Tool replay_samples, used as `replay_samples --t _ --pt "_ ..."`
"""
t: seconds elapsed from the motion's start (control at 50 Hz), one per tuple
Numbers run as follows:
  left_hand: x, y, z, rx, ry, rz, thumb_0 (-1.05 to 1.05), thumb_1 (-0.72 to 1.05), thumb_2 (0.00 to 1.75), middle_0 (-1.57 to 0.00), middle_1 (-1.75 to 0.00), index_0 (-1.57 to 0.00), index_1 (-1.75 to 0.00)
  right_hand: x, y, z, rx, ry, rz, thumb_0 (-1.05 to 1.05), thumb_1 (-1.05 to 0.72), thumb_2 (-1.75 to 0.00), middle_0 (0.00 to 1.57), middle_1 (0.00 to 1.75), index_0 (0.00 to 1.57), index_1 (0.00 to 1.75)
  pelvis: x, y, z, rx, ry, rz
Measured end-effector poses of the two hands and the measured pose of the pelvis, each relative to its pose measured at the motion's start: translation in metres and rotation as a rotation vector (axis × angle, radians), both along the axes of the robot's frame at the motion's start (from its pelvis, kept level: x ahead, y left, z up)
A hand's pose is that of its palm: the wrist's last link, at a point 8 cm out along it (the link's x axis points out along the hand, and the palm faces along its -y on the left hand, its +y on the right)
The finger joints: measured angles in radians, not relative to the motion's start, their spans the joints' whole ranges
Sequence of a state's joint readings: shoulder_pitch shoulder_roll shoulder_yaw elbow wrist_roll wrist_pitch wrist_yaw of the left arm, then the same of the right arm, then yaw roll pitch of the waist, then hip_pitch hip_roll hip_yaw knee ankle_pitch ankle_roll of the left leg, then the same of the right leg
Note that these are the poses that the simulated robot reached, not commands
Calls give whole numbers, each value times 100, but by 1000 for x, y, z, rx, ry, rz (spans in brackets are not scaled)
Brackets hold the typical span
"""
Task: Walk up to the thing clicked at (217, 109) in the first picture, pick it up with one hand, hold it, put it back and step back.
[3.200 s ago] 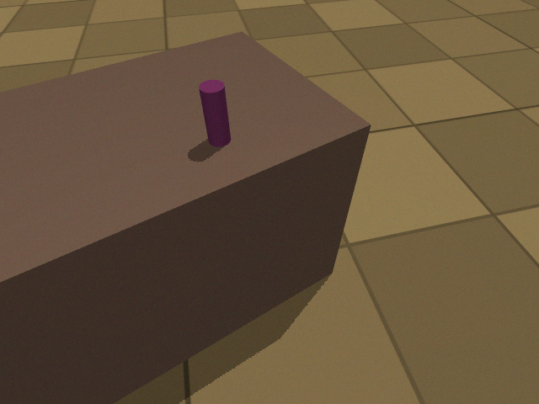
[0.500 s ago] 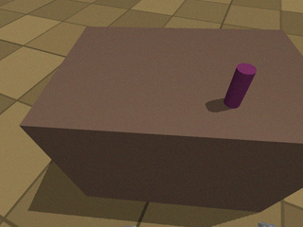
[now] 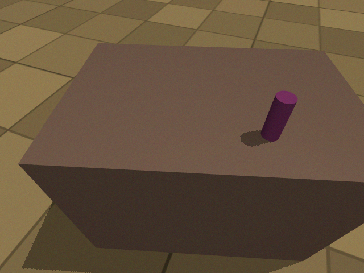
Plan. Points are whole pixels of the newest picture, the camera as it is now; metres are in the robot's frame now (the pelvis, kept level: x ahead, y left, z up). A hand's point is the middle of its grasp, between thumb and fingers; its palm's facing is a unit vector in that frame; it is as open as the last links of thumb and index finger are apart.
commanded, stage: walk up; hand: right
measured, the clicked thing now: (277, 117) +0.51 -0.24 +0.05
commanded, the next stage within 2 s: stand in 0.60 s
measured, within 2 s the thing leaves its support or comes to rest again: neither
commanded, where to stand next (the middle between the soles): +0.06 +0.00 m, yaw -4 degrees
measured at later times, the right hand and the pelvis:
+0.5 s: hand out of the picture +0.09 -0.25 -0.15, palm faces +0.00 +0.94 -0.33, open 7.4 cm; pelvis +0.01 +0.00 +0.01, yaw -1 degrees
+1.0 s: hand out of the picture +0.09 -0.26 -0.15, palm faces -0.01 +0.94 -0.34, open 7.4 cm; pelvis +0.00 -0.01 +0.01, yaw -1 degrees
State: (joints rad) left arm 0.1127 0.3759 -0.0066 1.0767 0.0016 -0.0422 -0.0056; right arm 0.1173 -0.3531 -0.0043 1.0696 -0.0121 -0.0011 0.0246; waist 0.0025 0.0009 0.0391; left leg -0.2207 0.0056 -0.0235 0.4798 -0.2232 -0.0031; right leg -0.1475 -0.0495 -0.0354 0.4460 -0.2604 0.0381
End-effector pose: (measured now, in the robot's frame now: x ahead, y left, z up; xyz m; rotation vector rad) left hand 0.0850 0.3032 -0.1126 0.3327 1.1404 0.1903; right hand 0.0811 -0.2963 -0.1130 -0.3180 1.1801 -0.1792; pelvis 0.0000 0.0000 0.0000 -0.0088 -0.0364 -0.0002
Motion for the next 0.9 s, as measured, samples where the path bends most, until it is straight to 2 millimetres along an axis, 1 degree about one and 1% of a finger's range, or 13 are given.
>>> replay_samples --t 0.12,0.22,0.36,0.64,0.9 --pt "1 -2 3 5 21 6 0 90 89 -21 -30 -20 -30 8 -4 1 1 -5 -11 1 -90 -90 20 30 21 30 2 -1 2 3 -2 -2" --pt "0 -2 3 6 33 15 0 90 89 -21 -30 -20 -30 10 -4 1 3 -2 -16 1 -90 -90 20 30 21 30 4 -1 4 4 -5 -5" --pt "-1 -3 3 3 46 21 0 90 89 -21 -30 -20 -30 8 -2 1 7 12 -24 1 -90 -90 20 30 21 30 6 -1 5 6 -7 -10" --pt "-1 -2 2 -1 72 17 0 90 89 -21 -30 -20 -30 -4 1 0 10 47 -43 1 -90 -90 20 30 21 30 8 1 7 10 -2 -16" --pt "-7 -10 0 -13 92 9 0 91 89 -21 -30 -20 -30 -2 -4 3 1 38 -33 1 -90 -90 20 30 21 30 2 -3 8 6 1 -13"
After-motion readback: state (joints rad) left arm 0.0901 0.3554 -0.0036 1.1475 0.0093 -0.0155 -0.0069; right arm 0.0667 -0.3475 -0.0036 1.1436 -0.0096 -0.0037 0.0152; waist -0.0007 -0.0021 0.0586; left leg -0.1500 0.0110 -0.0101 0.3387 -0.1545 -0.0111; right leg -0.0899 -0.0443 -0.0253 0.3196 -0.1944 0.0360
